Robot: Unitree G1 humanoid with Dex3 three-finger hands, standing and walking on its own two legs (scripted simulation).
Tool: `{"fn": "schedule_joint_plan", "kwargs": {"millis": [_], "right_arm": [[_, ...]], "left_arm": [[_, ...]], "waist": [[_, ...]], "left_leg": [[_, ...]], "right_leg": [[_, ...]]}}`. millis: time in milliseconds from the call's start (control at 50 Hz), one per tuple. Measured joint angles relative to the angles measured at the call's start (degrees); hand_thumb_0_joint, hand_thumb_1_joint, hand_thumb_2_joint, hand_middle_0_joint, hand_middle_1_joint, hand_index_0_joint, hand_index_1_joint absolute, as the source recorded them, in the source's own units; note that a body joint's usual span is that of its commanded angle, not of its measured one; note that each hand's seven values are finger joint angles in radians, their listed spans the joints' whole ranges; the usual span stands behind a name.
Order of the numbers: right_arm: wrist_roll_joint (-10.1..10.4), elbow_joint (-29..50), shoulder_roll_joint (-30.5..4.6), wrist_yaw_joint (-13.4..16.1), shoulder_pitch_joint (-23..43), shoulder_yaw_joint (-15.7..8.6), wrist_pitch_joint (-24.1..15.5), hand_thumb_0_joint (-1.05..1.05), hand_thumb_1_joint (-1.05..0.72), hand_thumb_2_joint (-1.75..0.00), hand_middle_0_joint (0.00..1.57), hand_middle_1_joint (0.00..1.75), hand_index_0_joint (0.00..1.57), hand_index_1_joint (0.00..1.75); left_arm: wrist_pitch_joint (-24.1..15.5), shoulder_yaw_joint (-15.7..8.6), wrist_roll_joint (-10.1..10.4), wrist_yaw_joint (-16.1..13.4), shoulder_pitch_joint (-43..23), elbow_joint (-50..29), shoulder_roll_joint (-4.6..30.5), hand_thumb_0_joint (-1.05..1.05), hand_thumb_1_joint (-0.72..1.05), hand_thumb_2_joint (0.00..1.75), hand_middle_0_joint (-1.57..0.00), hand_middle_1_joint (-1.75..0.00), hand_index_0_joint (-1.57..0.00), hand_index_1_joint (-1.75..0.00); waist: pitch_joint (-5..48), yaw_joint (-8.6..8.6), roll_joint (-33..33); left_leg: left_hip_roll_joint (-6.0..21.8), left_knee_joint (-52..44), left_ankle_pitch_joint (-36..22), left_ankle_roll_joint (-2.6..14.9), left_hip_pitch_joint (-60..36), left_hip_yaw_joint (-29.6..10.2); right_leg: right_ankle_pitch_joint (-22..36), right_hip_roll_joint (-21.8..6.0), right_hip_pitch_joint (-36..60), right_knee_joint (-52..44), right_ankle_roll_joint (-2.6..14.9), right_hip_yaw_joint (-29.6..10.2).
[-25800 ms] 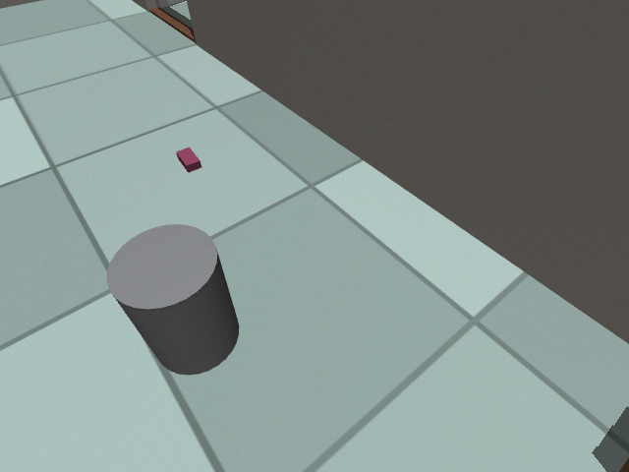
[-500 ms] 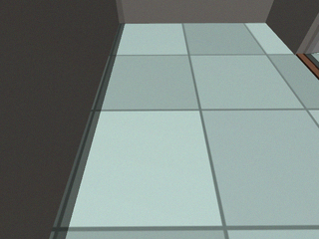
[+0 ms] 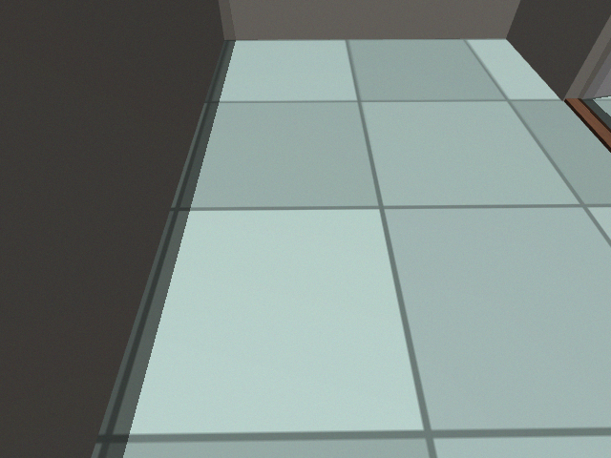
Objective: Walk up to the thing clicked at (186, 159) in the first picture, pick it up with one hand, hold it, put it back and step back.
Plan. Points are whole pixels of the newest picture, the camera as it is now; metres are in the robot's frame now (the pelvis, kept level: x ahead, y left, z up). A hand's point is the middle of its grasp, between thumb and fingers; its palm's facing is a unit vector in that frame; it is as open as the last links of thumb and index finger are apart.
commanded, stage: stand
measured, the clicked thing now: out of the picture -0.06 -0.94 -0.76
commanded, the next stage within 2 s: walk up in 0.32 s
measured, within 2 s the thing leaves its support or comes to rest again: neither
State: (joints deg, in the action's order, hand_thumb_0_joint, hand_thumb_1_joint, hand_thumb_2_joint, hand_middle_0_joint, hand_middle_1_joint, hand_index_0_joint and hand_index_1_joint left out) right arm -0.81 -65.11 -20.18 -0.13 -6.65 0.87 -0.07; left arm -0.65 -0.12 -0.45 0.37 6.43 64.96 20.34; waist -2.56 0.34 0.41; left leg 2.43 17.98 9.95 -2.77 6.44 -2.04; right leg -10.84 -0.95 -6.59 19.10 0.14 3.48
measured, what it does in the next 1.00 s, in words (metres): walks ahead: left foot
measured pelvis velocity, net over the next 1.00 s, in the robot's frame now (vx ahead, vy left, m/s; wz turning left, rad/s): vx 0.23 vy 0.06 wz -0.03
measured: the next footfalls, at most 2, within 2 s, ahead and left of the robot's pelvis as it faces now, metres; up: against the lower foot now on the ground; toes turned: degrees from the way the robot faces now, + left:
left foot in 0.60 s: +0.19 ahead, +0.19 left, +0.00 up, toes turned +6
right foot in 1.08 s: +0.44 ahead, -0.10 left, +0.00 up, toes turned -7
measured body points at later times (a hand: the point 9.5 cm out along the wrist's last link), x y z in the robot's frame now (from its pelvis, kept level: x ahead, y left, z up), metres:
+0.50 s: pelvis +0.03 +0.02 +0.00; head +0.03 +0.02 +0.45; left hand +0.07 +0.34 -0.12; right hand +0.11 -0.31 -0.12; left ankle +0.04 +0.15 -0.72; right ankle +0.00 -0.11 -0.75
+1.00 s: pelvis +0.23 +0.06 -0.01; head +0.23 +0.06 +0.44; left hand +0.31 +0.39 -0.12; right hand +0.24 -0.26 -0.13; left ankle +0.15 +0.19 -0.75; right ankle +0.37 -0.09 -0.72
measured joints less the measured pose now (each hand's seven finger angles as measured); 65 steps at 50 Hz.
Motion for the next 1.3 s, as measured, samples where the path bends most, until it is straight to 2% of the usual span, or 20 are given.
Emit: {"fn": "schedule_joint_plan", "kwargs": {"millis": [320,400,480,540,580,620,640,660,700,760,840,920,1000,1060,1100,1120,1140,1180,1220,1300], "right_arm": [[0.03,0.42,-0.02,0.09,0.22,0.05,0.02,0.01,-0.90,-0.90,0.21,0.30,0.20,0.30],[-1.15,2.42,-0.87,-1.92,-2.76,-2.40,-0.47,0.01,-0.90,-0.90,0.21,0.30,0.20,0.30],[-1.77,3.05,-3.00,-2.94,-4.32,-4.12,-0.34,0.01,-0.90,-0.90,0.21,0.30,0.20,0.30],[-1.81,4.31,-4.74,-3.84,-4.00,-5.34,-1.05,0.01,-0.90,-0.90,0.21,0.30,0.20,0.30],[-1.69,5.57,-5.14,-4.25,-4.04,-6.00,-1.60,0.01,-0.90,-0.90,0.21,0.30,0.20,0.30],[-1.64,6.82,-5.11,-4.29,-4.48,-6.73,-2.52,0.01,-0.90,-0.90,0.21,0.30,0.20,0.30],[-1.73,7.36,-4.81,-4.08,-4.51,-7.08,-3.11,0.01,-0.90,-0.90,0.21,0.30,0.20,0.30],[-2.03,8.05,-4.48,-3.69,-4.56,-7.24,-3.73,0.01,-0.90,-0.90,0.21,0.30,0.20,0.30],[-1.76,9.11,-3.74,-3.15,-5.34,-7.12,-4.17,0.01,-0.90,-0.90,0.21,0.30,0.20,0.30],[-1.12,9.08,-2.80,-2.98,-7.29,-6.06,-3.72,0.01,-0.90,-0.90,0.21,0.30,0.20,0.30],[-0.60,9.35,-1.97,-2.93,-9.84,-5.06,-4.22,0.01,-0.90,-0.90,0.21,0.30,0.20,0.30],[-0.52,9.81,-1.82,-3.05,-11.72,-4.71,-4.55,0.01,-0.90,-0.90,0.21,0.30,0.21,0.30],[-0.50,10.55,-2.47,-3.10,-12.73,-4.77,-4.56,0.01,-0.89,-0.90,0.21,0.30,0.21,0.30],[-0.56,11.24,-3.06,-2.86,-13.39,-4.80,-4.34,0.01,-0.89,-0.90,0.21,0.30,0.21,0.30],[-0.56,11.54,-3.75,-2.52,-13.57,-4.87,-3.82,0.01,-0.89,-0.90,0.21,0.30,0.21,0.30],[-0.50,11.45,-4.11,-2.21,-13.21,-4.95,-3.38,0.01,-0.90,-0.90,0.21,0.30,0.21,0.30],[-0.28,11.56,-3.94,-1.91,-12.93,-4.79,-2.91,0.01,-0.90,-0.90,0.21,0.30,0.21,0.30],[0.01,11.65,-3.38,-1.68,-12.13,-3.98,-2.38,0.01,-0.90,-0.90,0.21,0.30,0.20,0.30],[0.37,11.70,-3.42,-1.70,-10.84,-3.50,-2.38,0.01,-0.90,-0.90,0.21,0.30,0.20,0.30],[0.74,13.96,-3.92,-2.34,-7.94,-3.58,-2.72,0.01,-0.90,-0.90,0.21,0.30,0.20,0.30]], "left_arm": [[-0.04,0.02,0.02,-0.06,-0.27,-0.22,0.00,0.01,0.91,0.90,-0.20,-0.30,-0.21,-0.30],[-0.98,-2.70,-1.39,2.19,2.27,-2.50,0.35,0.01,0.90,0.90,-0.20,-0.30,-0.21,-0.30],[-2.45,-4.27,-1.94,2.81,4.84,-5.13,1.61,0.00,0.90,0.90,-0.20,-0.31,-0.21,-0.30],[-2.29,-4.78,-2.23,3.08,7.02,-5.82,2.99,0.00,0.90,0.90,-0.20,-0.31,-0.21,-0.30],[-1.57,-5.02,-2.20,3.37,8.53,-5.77,4.44,0.00,0.90,0.90,-0.20,-0.31,-0.21,-0.30],[-0.66,-5.27,-2.06,3.58,9.79,-5.60,5.94,0.01,0.90,0.90,-0.20,-0.31,-0.21,-0.30],[-0.23,-5.37,-2.09,3.51,10.34,-5.53,6.66,0.01,0.90,0.90,-0.20,-0.31,-0.21,-0.30],[0.22,-5.37,-2.06,3.20,10.74,-5.30,6.97,0.01,0.90,0.90,-0.20,-0.30,-0.21,-0.30],[1.05,-4.90,-1.61,2.74,10.85,-4.81,6.64,0.01,0.91,0.90,-0.20,-0.30,-0.20,-0.30],[0.30,-3.86,-0.67,3.11,10.00,-5.45,5.78,0.01,0.91,0.90,-0.20,-0.30,-0.20,-0.30],[-0.85,-3.61,-0.24,4.35,8.87,-7.27,5.12,0.01,0.91,0.90,-0.20,-0.30,-0.20,-0.30],[-0.68,-3.58,-0.51,5.26,7.92,-8.60,4.78,0.01,0.91,0.90,-0.20,-0.30,-0.20,-0.30],[-0.45,-3.62,-0.76,5.91,6.90,-9.36,4.54,0.01,0.91,0.90,-0.20,-0.30,-0.20,-0.30],[-0.62,-3.69,-0.80,5.83,5.83,-9.73,4.48,0.01,0.91,0.90,-0.20,-0.30,-0.20,-0.30],[-1.22,-3.97,-0.81,5.36,4.77,-10.08,3.93,0.01,0.91,0.90,-0.20,-0.30,-0.20,-0.30],[-1.74,-4.09,-0.88,4.99,3.92,-10.44,3.20,0.01,0.91,0.90,-0.20,-0.30,-0.20,-0.30],[-2.44,-4.10,-0.94,4.64,3.45,-11.33,2.87,0.01,0.91,0.90,-0.20,-0.30,-0.20,-0.30],[-3.63,-3.97,-0.27,3.95,3.29,-13.08,2.33,0.01,0.91,0.90,-0.20,-0.30,-0.20,-0.30],[-4.12,-3.47,0.56,3.24,4.02,-14.15,1.52,0.01,0.91,0.90,-0.20,-0.30,-0.21,-0.30],[-4.51,-2.66,0.89,2.32,7.42,-14.56,1.05,0.00,0.90,0.90,-0.20,-0.30,-0.21,-0.30]], "waist": [[-0.12,0.07,-0.01],[1.91,0.11,0.32],[1.95,2.00,-0.36],[0.53,2.92,0.38],[0.28,3.09,0.16],[0.34,2.80,-0.85],[0.17,2.75,-2.29],[0.17,2.52,-3.40],[0.61,0.95,-3.81],[1.02,-0.12,-3.88],[0.65,-0.75,-4.18],[0.02,-1.00,-3.42],[-0.30,-1.17,-1.99],[-0.13,-1.62,-0.83],[-0.30,-1.63,1.31],[-1.04,-1.58,3.29],[-1.52,-1.36,3.87],[-2.07,-0.20,2.92],[-2.27,0.66,2.48],[-1.98,1.69,2.42]], "left_leg": [[-0.12,0.00,0.41,0.12,-0.27,0.06],[0.11,10.99,13.09,3.85,4.00,0.77],[0.00,24.14,14.36,4.12,11.93,3.33],[1.60,22.23,13.96,4.00,14.88,2.82],[2.47,17.99,10.62,3.62,15.01,2.97],[2.29,14.41,3.02,2.79,13.68,3.98],[1.39,15.37,0.37,2.63,13.27,5.16],[0.76,17.51,1.95,2.70,13.33,6.38],[0.36,18.76,5.10,3.15,12.21,7.00],[-0.09,14.08,5.39,4.09,7.41,7.51],[-1.18,7.11,4.52,3.98,0.78,8.48],[-1.59,3.15,5.83,3.88,-4.48,9.29],[-1.39,2.20,9.15,2.82,-8.24,10.11],[-0.65,4.08,13.23,1.23,-9.90,10.22],[1.65,9.00,17.53,0.92,-9.63,9.84],[3.87,14.65,18.98,2.00,-8.07,8.94],[4.33,22.42,18.35,3.06,-5.16,6.99],[1.83,37.39,18.03,4.05,1.56,4.29],[0.04,46.68,15.88,4.60,8.17,3.14],[0.36,46.41,9.75,5.12,18.16,1.77]], "right_leg": [[-0.39,-0.13,0.28,-0.03,-0.12,-0.04],[-8.39,-0.19,-0.85,4.48,1.30,0.78],[-4.46,-1.44,1.35,1.98,2.49,1.04],[-5.37,-1.50,3.73,1.25,1.18,1.22],[-7.28,-1.84,4.57,2.75,0.02,1.19],[-11.42,-2.98,4.11,7.75,-0.13,0.94],[-14.78,-4.29,2.64,12.83,1.30,-0.13],[-18.00,-4.13,-0.44,20.58,2.21,-2.99],[-18.76,-0.68,-6.93,34.91,3.03,-6.99],[-13.32,1.07,-14.51,42.58,2.67,-6.96],[-5.73,-0.86,-21.02,38.26,0.41,-6.58],[-1.51,-3.15,-23.95,29.99,-1.12,-5.68],[2.36,-5.16,-23.28,21.00,-0.58,-3.75],[2.55,-5.20,-20.49,16.44,0.64,-2.14],[2.37,-3.38,-18.33,15.69,0.91,-0.63],[0.72,-1.96,-17.67,17.15,0.92,0.68],[-1.30,-1.49,-17.27,18.75,1.05,1.41],[-4.02,-1.83,-15.50,19.63,1.49,1.26],[-4.56,-1.96,-12.03,16.95,1.79,1.26],[-4.59,-0.71,-5.42,10.40,1.84,0.99]]}}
